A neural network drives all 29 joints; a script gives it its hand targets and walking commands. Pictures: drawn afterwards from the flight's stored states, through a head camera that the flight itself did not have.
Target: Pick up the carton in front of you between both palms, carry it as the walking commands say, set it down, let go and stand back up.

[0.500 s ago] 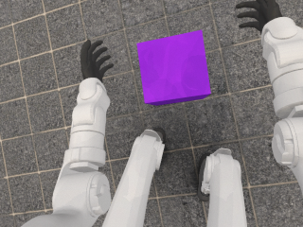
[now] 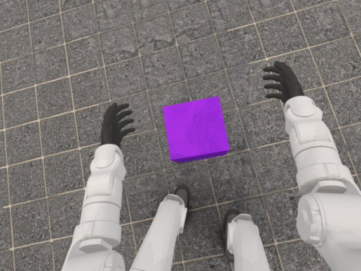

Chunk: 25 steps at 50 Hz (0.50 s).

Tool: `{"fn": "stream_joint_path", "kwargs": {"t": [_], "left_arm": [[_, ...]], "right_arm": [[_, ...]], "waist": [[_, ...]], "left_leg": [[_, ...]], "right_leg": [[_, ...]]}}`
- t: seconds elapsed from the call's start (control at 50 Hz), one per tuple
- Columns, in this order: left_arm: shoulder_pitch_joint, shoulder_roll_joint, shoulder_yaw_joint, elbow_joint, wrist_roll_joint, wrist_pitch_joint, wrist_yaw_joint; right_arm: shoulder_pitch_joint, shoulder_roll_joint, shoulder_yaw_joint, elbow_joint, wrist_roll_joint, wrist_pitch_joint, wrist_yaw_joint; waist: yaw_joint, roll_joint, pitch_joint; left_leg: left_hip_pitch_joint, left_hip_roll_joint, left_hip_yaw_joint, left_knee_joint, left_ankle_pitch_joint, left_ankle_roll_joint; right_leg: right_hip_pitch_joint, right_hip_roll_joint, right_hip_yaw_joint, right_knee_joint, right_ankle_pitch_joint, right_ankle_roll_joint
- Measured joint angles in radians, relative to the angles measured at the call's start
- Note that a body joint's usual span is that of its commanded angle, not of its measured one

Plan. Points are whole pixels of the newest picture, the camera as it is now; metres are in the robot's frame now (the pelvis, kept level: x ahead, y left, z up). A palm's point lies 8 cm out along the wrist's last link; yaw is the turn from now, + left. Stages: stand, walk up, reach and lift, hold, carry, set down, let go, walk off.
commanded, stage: let go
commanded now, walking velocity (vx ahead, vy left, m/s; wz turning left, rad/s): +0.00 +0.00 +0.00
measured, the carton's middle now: (196, 133) +0.46 +0.10 -0.54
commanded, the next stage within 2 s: stand in 1.18 s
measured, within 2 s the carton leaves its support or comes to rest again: neither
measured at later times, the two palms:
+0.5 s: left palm (53, 196) +0.23 +0.26 +0.03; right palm (346, 180) +0.34 -0.17 +0.00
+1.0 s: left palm (61, 192) +0.25 +0.23 +0.05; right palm out of the picture +0.24 -0.23 +0.04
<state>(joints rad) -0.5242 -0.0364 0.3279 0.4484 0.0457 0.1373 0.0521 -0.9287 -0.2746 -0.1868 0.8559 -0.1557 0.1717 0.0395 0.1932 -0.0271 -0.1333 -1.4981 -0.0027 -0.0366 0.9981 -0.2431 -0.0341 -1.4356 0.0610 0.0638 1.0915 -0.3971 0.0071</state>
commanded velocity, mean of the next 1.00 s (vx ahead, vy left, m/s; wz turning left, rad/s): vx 0.00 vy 0.00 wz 0.00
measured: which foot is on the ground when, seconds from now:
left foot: down 0.00-1.00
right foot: down 0.00-1.00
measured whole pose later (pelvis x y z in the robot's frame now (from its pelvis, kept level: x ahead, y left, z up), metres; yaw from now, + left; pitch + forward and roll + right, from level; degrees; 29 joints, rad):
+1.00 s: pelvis +0.09 -0.01 +0.11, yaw +2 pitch -1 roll +1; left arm 0.22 0.22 0.04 0.40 0.02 0.16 -0.02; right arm 0.25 -0.21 -0.02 0.47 0.02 0.05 0.02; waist 0.00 -0.03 0.03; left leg -0.20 -0.01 -0.06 0.46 -0.24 -0.02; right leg -0.09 0.02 0.05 0.47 -0.35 -0.02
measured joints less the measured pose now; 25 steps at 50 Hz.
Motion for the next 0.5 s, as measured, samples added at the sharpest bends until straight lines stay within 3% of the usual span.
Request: {"fn": "stream_joint_path", "kwargs": {"t": [0.14, 0.22, 0.36, 0.5], "left_arm": [[0.225, 0.081, -0.11, 0.006, 0.007, -0.04, -0.102], [0.333, 0.142, -0.185, 0.007, -0.013, -0.065, -0.137], [0.544, 0.203, -0.292, -0.049, -0.056, -0.096, -0.145], [0.69, 0.232, -0.33, -0.095, -0.083, -0.098, -0.133]], "right_arm": [[0.341, 0.108, -0.02, -0.172, 0.005, -0.044, -0.105], [0.494, 0.129, -0.004, -0.226, 0.029, -0.076, -0.137], [0.708, 0.119, 0.034, -0.253, 0.07, -0.134, -0.133], [0.86, 0.112, 0.065, -0.272, 0.087, -0.162, -0.1]], "waist": [[-0.027, 0.034, 0.024], [-0.04, 0.048, 0.056], [-0.049, 0.061, 0.102], [-0.072, 0.063, 0.142]], "left_leg": [[0.267, 0.008, 0.014, -0.136, 0.011, 0.019], [0.435, 0.004, 0.023, -0.207, 0.011, 0.029], [0.701, -0.015, 0.024, -0.307, 0.0, 0.04], [0.924, -0.028, 0.006, -0.401, -0.003, 0.04]], "right_leg": [[0.274, -0.001, 0.019, -0.167, 0.033, 0.011], [0.447, -0.01, 0.028, -0.251, 0.042, 0.016], [0.724, -0.036, 0.027, -0.369, 0.036, 0.019], [0.961, -0.054, 0.009, -0.482, 0.038, 0.014]]}}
